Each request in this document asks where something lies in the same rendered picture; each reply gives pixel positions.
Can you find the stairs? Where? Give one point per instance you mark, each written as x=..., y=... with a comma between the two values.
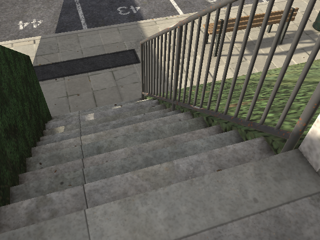
x=95, y=156

